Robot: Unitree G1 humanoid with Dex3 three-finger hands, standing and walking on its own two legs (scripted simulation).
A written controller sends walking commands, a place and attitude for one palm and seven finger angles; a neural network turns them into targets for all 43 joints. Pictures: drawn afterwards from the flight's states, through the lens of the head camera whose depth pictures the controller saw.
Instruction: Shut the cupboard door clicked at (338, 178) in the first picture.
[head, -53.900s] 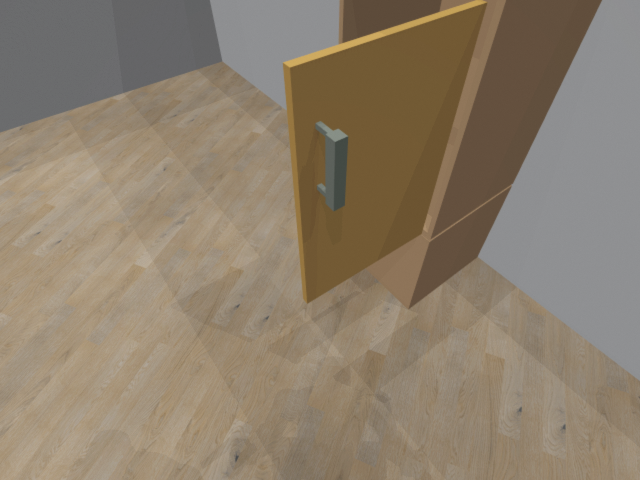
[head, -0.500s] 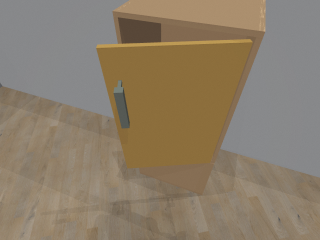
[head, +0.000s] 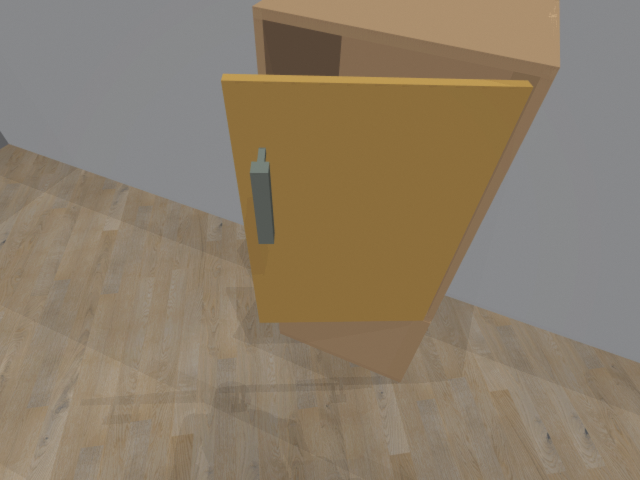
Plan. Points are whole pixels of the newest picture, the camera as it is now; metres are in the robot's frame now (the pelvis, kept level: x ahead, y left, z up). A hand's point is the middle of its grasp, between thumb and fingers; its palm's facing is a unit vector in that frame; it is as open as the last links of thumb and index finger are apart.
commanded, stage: look again from close up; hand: left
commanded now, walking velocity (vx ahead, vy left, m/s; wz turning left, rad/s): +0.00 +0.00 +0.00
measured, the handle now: (264, 196) +0.48 +0.12 +0.08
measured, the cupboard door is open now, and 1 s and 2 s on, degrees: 25 25 25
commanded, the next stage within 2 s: raise the hand and make a fist in 0.44 s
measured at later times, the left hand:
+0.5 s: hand out of the picture +0.06 +0.18 -0.17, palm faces -0.01 -0.97 -0.22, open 7.4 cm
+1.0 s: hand (192, 455) +0.16 +0.17 -0.05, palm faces +0.22 -0.97 -0.03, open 6.0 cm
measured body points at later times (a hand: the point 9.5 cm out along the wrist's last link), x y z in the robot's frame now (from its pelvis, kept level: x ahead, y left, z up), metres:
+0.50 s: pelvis +0.02 -0.02 +0.00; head +0.04 -0.01 +0.45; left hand +0.06 +0.23 -0.15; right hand +0.08 -0.27 -0.14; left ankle +0.04 +0.06 -0.74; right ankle +0.02 -0.16 -0.74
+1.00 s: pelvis +0.01 -0.06 -0.09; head +0.06 -0.05 +0.35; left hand +0.14 +0.22 -0.05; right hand +0.25 -0.29 -0.14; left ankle +0.04 +0.06 -0.74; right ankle +0.03 -0.14 -0.74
